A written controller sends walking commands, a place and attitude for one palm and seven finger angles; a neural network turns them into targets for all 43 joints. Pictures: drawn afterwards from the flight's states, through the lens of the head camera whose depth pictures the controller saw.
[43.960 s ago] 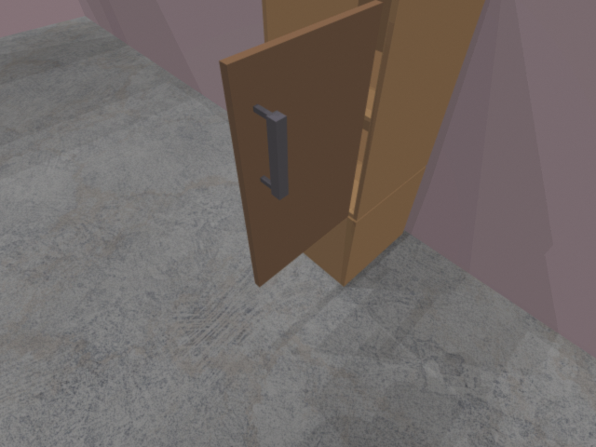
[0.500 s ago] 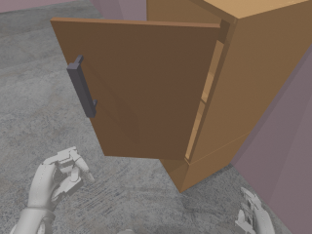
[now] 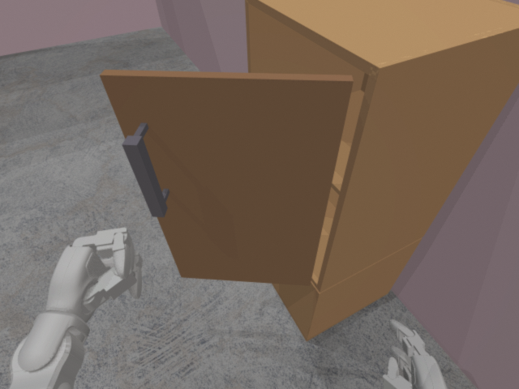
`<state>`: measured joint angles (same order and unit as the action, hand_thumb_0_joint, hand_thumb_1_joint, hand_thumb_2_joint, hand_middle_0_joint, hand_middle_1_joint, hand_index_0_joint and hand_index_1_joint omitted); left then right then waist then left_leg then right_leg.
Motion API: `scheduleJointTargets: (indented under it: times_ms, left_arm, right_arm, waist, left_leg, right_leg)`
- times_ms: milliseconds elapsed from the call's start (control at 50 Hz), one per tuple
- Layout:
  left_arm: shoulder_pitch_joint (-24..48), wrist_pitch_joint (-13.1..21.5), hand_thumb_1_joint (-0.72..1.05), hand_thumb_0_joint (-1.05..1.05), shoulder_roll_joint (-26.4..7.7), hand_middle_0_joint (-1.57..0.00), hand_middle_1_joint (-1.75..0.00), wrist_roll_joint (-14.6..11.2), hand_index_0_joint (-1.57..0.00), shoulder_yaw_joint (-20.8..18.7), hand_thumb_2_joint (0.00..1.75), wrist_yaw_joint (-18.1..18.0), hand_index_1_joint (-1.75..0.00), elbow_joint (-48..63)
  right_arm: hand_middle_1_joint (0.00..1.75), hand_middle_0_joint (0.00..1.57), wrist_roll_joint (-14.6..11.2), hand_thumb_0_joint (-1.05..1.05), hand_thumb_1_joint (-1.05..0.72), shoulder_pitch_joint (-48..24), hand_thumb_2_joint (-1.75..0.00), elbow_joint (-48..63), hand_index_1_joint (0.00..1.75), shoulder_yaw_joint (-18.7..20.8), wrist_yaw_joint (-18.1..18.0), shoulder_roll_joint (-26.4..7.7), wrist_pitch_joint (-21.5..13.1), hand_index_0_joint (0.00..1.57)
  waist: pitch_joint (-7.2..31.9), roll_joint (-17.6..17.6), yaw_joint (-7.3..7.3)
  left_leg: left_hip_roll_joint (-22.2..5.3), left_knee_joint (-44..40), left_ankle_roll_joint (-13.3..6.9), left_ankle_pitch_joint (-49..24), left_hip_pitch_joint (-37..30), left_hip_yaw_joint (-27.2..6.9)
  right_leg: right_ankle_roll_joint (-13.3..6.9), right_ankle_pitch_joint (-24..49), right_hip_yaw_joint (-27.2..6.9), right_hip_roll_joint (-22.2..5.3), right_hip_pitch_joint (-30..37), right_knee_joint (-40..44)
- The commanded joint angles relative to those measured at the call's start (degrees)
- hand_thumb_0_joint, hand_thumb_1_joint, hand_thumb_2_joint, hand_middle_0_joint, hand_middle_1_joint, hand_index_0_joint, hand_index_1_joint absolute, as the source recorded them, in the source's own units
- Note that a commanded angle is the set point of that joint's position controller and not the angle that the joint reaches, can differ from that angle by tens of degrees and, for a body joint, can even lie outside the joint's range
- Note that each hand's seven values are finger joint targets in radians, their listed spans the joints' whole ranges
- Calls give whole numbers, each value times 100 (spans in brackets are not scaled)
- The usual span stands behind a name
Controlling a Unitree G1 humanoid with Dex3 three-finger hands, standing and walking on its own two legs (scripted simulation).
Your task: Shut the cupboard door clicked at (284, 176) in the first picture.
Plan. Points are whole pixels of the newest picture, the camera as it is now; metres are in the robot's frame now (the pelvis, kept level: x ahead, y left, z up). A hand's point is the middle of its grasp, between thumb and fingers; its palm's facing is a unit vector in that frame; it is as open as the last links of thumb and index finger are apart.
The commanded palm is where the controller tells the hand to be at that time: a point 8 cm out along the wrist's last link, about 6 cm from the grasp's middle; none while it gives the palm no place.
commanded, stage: raise the hand and make a fist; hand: left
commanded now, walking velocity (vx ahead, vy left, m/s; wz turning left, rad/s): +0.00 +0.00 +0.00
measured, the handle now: (151, 172) +0.43 +0.23 +0.11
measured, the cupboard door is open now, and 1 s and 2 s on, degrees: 58 58 58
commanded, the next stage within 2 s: bring the fist close to the handle in 0.30 s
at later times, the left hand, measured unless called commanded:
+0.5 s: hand (132, 282) +0.22 +0.19 +0.11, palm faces +0.03 -1.00 -0.05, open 3.1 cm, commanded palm +0.21 +0.24 +0.12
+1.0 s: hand (154, 232) +0.30 +0.18 +0.11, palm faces +0.02 -1.00 -0.04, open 3.1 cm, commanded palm +0.28 +0.23 +0.12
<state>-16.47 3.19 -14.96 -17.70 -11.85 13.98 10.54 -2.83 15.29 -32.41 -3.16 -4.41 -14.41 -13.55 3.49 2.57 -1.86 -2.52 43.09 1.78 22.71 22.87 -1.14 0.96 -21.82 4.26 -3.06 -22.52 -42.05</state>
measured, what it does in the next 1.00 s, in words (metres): stands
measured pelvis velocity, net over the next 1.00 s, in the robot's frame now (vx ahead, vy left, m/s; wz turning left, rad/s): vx -0.01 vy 0.00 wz -0.02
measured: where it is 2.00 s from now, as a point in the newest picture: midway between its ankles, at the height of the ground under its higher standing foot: outside the picture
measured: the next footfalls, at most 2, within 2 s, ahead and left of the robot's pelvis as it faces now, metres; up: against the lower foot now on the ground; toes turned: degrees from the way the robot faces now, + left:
none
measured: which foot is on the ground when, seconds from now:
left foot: down 0.00-1.00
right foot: down 0.00-1.00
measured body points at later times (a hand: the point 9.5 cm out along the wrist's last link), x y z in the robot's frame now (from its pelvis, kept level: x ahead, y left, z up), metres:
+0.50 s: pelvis -0.01 +0.00 +0.00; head -0.01 -0.01 +0.45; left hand +0.22 +0.24 +0.12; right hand +0.17 -0.22 -0.07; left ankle +0.00 +0.14 -0.71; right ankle +0.00 -0.13 -0.71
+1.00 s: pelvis -0.01 +0.00 +0.01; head +0.01 -0.02 +0.46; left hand +0.29 +0.24 +0.12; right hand +0.15 -0.25 -0.08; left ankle +0.00 +0.14 -0.71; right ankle +0.00 -0.13 -0.71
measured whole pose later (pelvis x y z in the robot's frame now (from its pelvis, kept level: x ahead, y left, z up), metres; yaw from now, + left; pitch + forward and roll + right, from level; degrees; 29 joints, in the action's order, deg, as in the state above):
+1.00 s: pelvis -0.01 +0.00 +0.01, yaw -1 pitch +2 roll +0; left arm 2.0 3.9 -14.7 -14.1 -11.8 11.3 -7.3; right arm -2.6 14.7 -35.5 -2.1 -4.6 -15.2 -13.0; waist 1.4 2.0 -0.7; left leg -2.3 39.3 1.8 20.4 21.1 0.2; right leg 0.9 -20.0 2.9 -3.1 -22.0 -39.9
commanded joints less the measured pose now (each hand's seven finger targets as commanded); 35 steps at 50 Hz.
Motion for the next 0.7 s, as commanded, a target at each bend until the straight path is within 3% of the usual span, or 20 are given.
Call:
scheduleJointTargets:
  times_ms: [0,20,100,120,160,220,300,320,340,380,400,420,540,600,620,680]
  left_arm:
    - [555,285,90,0,-687,-130,-150,-92,-130,-429,90,37,-150,1040]
    - [566,326,90,0,-821,-130,-150,-70,-130,-517,90,0,-150,1106]
    - [741,549,90,0,-750,-130,-150,5,-130,-468,90,-115,-150,1400]
    - [695,587,90,0,-923,-130,-150,21,-130,-607,90,-163,-150,1342]
    - [726,621,90,0,-725,-130,-150,30,-130,-441,90,-161,-150,1275]
    - [666,615,90,0,-813,-130,-150,44,-130,-466,90,-159,-150,1114]
    - [745,557,90,0,-672,-130,-150,62,-130,-315,90,-109,-150,1207]
    - [707,551,90,0,-807,-130,-150,65,-130,-424,90,-133,-150,1180]
    - [724,551,90,0,-721,-130,-150,59,-130,-370,90,-122,-150,1218]
    - [741,547,90,0,-688,-130,-150,43,-130,-367,90,-108,-150,1180]
    - [1000,545,90,0,-655,-130,-150,44,-130,-303,90,-118,-150,1175]
    - [1217,552,90,0,-774,-130,-150,64,-130,-369,90,-157,-150,1057]
    - [2100,523,90,0,-753,-130,-150,167,-130,-239,90,-174,-150,553]
    - [2388,480,90,0,-682,-130,-150,198,-130,-139,90,-170,-150,384]
    - [2362,440,90,0,-830,-130,-150,210,-130,-270,90,-196,-150,206]
    - [2373,395,90,0,-803,-130,-150,198,-130,-361,90,-204,-150,-19]
  right_arm:
    - [30,20,-2,0,-90,-575,-90,983,30,298,-35,-597,-368,20]
    - [30,20,9,0,-90,-588,-90,974,30,310,-31,-619,-375,20]
    - [30,20,21,0,-90,-577,-90,967,30,329,-17,-584,-436,20]
    - [30,20,48,0,-90,-547,-90,928,30,327,-12,-616,-446,20]
    - [30,20,28,0,-90,-569,-90,918,30,316,-6,-584,-461,20]
    - [30,20,22,0,-90,-575,-90,863,30,318,-14,-624,-473,20]
    - [30,20,7,0,-90,-603,-90,904,30,308,-27,-605,-496,20]
    - [30,20,21,0,-90,-584,-90,895,30,317,-39,-638,-500,20]
    - [30,20,22,0,-90,-617,-90,904,30,303,-36,-612,-512,20]
    - [30,20,24,0,-90,-597,-90,896,30,301,-46,-609,-521,20]
    - [30,20,25,0,-90,-597,-90,864,30,285,-54,-610,-519,20]
    - [30,20,26,0,-90,-572,-90,795,30,291,-69,-643,-518,20]
    - [30,20,12,0,-90,-606,-90,669,30,272,-109,-644,-519,20]
    - [30,20,4,0,-90,-619,-90,671,30,272,-122,-635,-523,20]
    - [30,20,20,0,-90,-597,-90,645,30,280,-124,-670,-508,20]
    - [30,20,24,0,-90,-603,-90,660,30,285,-89,-651,-464,20]
  waist:
    - [489,-309,-48]
    - [530,-334,-54]
    - [687,-43,-40]
    - [705,-169,-35]
    - [586,-31,-16]
    - [392,-173,4]
    - [415,-11,11]
    - [462,-231,15]
    - [486,-90,-4]
    - [445,-156,6]
    - [420,-109,47]
    - [336,-287,116]
    - [369,-79,153]
    - [606,-34,108]
    - [628,-179,101]
    - [766,-222,6]
  left_leg:
    - [354,-726,-262,-1269,-106,161]
    - [353,-699,-261,-1254,-88,171]
    - [360,-739,-254,-1357,-290,185]
    - [349,-712,-266,-1387,-244,170]
    - [353,-759,-246,-1251,-220,185]
    - [346,-779,-255,-1000,-141,167]
    - [348,-854,-249,-947,-232,153]
    - [336,-831,-264,-916,-200,141]
    - [352,-839,-261,-943,-207,154]
    - [349,-835,-256,-976,-228,151]
    - [344,-846,-254,-944,-248,133]
    - [331,-819,-269,-876,-208,120]
    - [338,-900,-260,-640,-240,96]
    - [337,-946,-252,-805,-383,77]
    - [329,-920,-263,-839,-318,89]
    - [340,-967,-242,-1104,-351,116]
  right_leg:
    - [-86,1403,-69,277,526,728]
    - [-87,1326,-117,264,608,751]
    - [-103,1456,-55,293,568,666]
    - [-97,1501,-83,291,623,669]
    - [-102,1329,-64,282,528,693]
    - [-101,951,-101,294,455,811]
    - [-104,911,-46,303,409,793]
    - [-90,834,-70,306,449,819]
    - [-93,876,-86,283,470,812]
    - [-87,951,-52,300,435,799]
    - [-85,932,-32,310,373,789]
    - [-72,813,-65,316,331,836]
    - [-93,490,-110,274,249,893]
    - [-116,740,-52,285,354,821]
    - [-102,752,-82,282,419,843]
    - [-123,1123,-48,273,579,774]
